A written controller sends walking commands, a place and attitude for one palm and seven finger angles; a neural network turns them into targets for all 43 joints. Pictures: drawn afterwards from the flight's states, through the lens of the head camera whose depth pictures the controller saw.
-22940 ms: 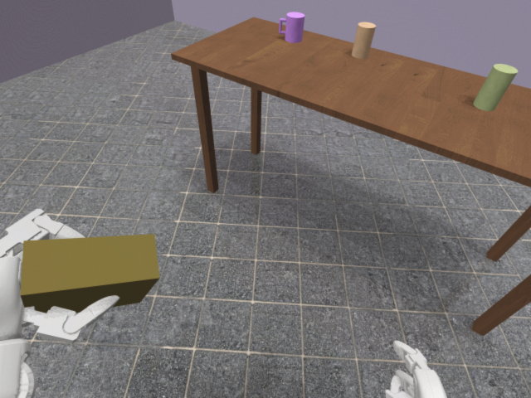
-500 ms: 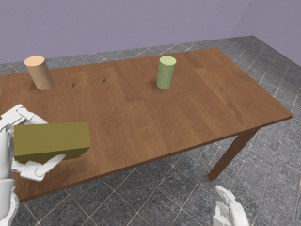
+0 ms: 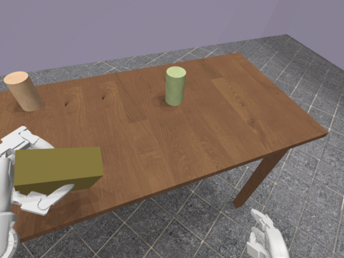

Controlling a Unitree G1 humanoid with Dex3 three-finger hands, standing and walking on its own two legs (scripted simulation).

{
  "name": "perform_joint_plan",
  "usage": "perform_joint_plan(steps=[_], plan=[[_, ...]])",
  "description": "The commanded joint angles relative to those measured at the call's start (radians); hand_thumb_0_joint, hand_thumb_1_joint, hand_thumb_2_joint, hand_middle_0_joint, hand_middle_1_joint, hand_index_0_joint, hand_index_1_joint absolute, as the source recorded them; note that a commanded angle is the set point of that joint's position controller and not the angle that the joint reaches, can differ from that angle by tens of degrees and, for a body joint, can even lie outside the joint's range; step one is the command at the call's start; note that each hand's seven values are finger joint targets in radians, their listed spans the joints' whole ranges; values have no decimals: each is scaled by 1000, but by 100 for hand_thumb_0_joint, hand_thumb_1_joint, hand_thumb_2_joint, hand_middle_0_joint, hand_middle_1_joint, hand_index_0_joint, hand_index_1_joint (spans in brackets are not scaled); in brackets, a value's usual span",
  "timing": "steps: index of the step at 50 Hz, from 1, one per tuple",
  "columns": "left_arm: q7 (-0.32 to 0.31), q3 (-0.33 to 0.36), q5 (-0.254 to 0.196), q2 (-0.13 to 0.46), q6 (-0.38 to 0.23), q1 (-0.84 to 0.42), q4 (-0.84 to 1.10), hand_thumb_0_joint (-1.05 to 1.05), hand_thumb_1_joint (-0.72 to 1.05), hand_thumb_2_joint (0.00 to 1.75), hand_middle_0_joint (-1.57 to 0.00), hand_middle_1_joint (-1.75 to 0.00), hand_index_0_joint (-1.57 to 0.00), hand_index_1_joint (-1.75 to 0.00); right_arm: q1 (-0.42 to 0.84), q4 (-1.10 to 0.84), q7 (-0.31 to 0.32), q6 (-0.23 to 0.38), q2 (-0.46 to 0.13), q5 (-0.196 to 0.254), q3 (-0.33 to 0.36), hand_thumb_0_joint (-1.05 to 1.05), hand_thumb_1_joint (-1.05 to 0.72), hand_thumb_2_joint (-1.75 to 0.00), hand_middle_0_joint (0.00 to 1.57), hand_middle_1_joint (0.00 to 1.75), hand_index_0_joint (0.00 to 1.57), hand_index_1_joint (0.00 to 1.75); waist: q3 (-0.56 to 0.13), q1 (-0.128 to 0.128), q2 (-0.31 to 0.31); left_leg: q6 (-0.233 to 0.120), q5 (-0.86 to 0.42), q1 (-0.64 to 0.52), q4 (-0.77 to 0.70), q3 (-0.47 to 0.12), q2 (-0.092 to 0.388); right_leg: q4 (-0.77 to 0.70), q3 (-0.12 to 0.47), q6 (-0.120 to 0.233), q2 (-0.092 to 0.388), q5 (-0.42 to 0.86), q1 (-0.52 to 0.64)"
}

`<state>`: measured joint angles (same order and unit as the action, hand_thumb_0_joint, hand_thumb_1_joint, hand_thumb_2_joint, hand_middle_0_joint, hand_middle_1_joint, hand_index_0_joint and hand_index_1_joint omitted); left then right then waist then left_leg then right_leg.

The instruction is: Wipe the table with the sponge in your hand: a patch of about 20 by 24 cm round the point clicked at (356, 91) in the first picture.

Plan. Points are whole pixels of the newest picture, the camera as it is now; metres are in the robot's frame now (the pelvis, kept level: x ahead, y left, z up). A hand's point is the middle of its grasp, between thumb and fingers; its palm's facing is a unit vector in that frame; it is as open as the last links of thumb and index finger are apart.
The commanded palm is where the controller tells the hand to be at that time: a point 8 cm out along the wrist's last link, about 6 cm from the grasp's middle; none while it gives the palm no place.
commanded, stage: come to a stop and stand still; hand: left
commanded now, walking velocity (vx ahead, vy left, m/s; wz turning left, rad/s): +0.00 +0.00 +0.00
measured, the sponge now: (71, 171) +0.24 +0.21 +0.13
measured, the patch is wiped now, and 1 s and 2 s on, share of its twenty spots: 0.00 0.00 0.00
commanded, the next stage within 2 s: look again from close up in 0.30 s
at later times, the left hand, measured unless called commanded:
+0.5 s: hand (50, 171) +0.22 +0.24 +0.15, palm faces +0.37 -0.85 -0.37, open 9.3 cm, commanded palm +0.16 +0.27 +0.17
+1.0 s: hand (41, 164) +0.23 +0.25 +0.15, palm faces +0.34 -0.78 -0.52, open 9.3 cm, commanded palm +0.16 +0.28 +0.18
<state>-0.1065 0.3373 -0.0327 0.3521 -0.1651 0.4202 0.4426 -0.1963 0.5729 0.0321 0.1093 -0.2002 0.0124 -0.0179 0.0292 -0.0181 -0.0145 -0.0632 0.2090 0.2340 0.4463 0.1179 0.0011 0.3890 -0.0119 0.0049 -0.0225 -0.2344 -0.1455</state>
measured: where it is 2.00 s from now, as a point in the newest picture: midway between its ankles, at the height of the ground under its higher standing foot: outside the picture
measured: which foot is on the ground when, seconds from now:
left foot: down 0.00-1.00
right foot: down 0.00-1.00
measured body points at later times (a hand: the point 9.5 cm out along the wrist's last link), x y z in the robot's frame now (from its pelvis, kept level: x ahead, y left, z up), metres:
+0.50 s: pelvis +0.00 -0.01 +0.00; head +0.02 +0.00 +0.45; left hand +0.20 +0.28 +0.17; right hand +0.18 -0.24 -0.07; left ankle +0.02 +0.07 -0.74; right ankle -0.02 -0.12 -0.74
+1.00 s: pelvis -0.02 +0.00 -0.01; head -0.01 -0.01 +0.44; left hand +0.21 +0.29 +0.18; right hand +0.20 -0.21 -0.08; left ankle +0.02 +0.07 -0.74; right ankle -0.02 -0.12 -0.74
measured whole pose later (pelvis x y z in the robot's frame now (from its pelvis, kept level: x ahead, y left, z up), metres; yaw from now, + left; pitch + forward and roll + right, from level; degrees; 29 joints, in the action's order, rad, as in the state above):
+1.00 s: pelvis -0.02 +0.00 -0.01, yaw +2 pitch -1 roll -1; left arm -0.03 0.30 0.06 0.44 0.21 0.22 0.44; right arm -0.11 0.58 -0.01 0.06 -0.25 0.01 -0.07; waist 0.02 -0.03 0.03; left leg -0.07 0.22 0.28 0.52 0.10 -0.02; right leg 0.53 -0.03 0.01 0.00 -0.29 -0.21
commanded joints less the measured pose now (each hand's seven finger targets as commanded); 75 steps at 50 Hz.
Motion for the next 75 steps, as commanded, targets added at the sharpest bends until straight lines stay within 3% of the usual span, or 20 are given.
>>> perform_joint_plan(steps=[1,37,38,39,40,41,43,44,47,51,53,54,58,59,62,66,68,69,73,75], plan=[[-19,107,-13,175,-69,-83,226,0,10,130,-120,-160,-120,-160,91,-161,15,50,-121,5,43,0,-90,-90,20,30,20,30,-156,2,66,35,-160,-129,-53,-158,114,-49,108,39,106,247,-38],[-24,105,-17,179,-41,-55,231,0,10,130,-120,-160,-120,-160,89,-169,27,38,-119,12,48,0,-90,-90,20,30,20,30,-132,7,75,33,-103,-116,-104,-190,133,-61,92,34,98,179,-32],[-37,390,15,973,-222,-999,602,0,10,130,-120,-160,-120,-160,-34,-243,101,4,-188,78,-103,0,-90,-90,20,30,20,30,-93,81,233,1,175,141,-99,-208,75,50,40,-58,36,-65,4],[-1,267,132,446,16,-723,31,0,10,130,-120,-160,-120,-160,94,-90,81,26,-135,-51,42,0,-90,-90,20,30,20,30,-270,-63,271,82,-97,-157,-30,-151,47,129,-26,42,5,67,-50],[16,110,18,315,112,-498,-41,0,10,130,-120,-160,-120,-160,96,-150,18,37,-178,-23,34,0,-90,-90,20,30,20,30,-220,-26,216,126,-309,-191,-40,-206,57,118,-81,49,-10,52,-158],[50,109,11,234,164,-431,54,0,10,130,-120,-160,-120,-160,129,-137,7,48,-199,-25,39,0,-90,-90,20,30,20,30,-282,-49,129,113,-350,-276,-27,-192,79,113,-72,39,-17,80,-168],[90,5,-32,146,303,-296,27,0,10,130,-120,-160,-120,-160,216,-139,-13,40,-174,16,10,0,-90,-90,20,30,20,30,-241,-59,125,93,-294,-255,-27,-164,66,105,-71,35,-15,74,-154],[99,-9,3,176,332,-268,85,0,10,130,-120,-160,-120,-160,199,-136,-18,32,-190,9,10,0,-90,-90,20,30,20,30,-185,-72,124,91,-252,-197,-34,-161,68,95,-88,37,-3,119,-145],[88,-14,114,245,343,-230,218,0,10,130,-120,-160,-120,-160,228,-167,-34,0,-181,2,1,0,-90,-90,20,30,20,30,-159,-46,96,72,-147,-129,-29,-167,60,112,-92,34,-12,110,-151],[-8,122,134,337,228,-286,300,0,10,130,-120,-160,-120,-160,244,-166,-10,-6,-164,-26,2,0,-90,-90,20,30,20,30,-216,-36,33,62,2,-98,-13,-182,52,137,-90,22,-26,12,-189],[-64,198,155,436,195,-373,292,0,10,130,-120,-160,-120,-160,249,-142,4,-13,-161,-24,3,0,-90,-90,20,30,20,30,-212,-37,89,61,88,-70,-10,-176,44,134,-72,22,-27,-42,-204],[-81,122,178,364,191,-431,278,0,10,130,-120,-160,-120,-160,249,-149,5,-12,-137,-30,-6,0,-90,-90,20,30,20,30,-216,-34,136,61,83,-69,0,-175,34,138,-71,26,-21,-49,-208],[-74,57,231,372,280,-470,140,0,10,130,-120,-160,-120,-160,257,-120,24,-40,-155,-15,-5,0,-90,-90,20,30,20,30,-179,-11,197,54,146,-53,8,-156,23,109,-49,29,-10,-80,-215],[-49,-3,239,329,308,-488,133,0,10,130,-120,-160,-120,-160,263,-129,31,-43,-151,-12,-11,0,-90,-90,20,30,20,30,-175,-10,179,50,135,-54,12,-152,21,102,-50,27,-4,-78,-210],[33,-45,265,360,369,-484,106,0,10,130,-120,-160,-120,-160,272,-140,55,-52,-158,1,-14,0,-90,-90,20,30,20,30,-164,-16,139,37,83,-63,31,-130,14,64,-27,22,5,-81,-197],[100,36,274,448,353,-464,58,0,10,130,-120,-160,-120,-160,265,-143,73,-46,-159,8,-14,0,-90,-90,20,30,20,30,-148,-33,16,30,35,-46,68,-113,10,24,3,6,13,-104,-185],[94,128,272,530,315,-432,81,0,10,130,-120,-160,-120,-160,273,-141,70,-40,-156,10,-8,0,-90,-90,20,30,20,30,-172,-61,55,38,2,-38,91,-107,7,14,35,11,19,-96,-155],[86,97,274,482,292,-441,116,0,10,130,-120,-160,-120,-160,271,-152,65,-36,-142,6,-11,0,-90,-90,20,30,20,30,-195,-61,75,37,-21,-41,101,-106,3,30,27,11,25,-61,-146],[46,183,281,547,282,-313,53,0,10,130,-120,-160,-120,-160,233,-138,60,-38,-159,5,6,0,-90,-90,20,30,20,30,-161,-72,81,48,-44,19,153,-105,10,25,102,5,57,-6,-131],[47,141,293,515,298,-318,51,0,10,130,-120,-160,-120,-160,226,-147,60,-45,-162,7,11,0,-90,-90,20,30,20,30,-170,-62,55,47,-45,42,176,-111,14,37,130,-8,82,42,-123]])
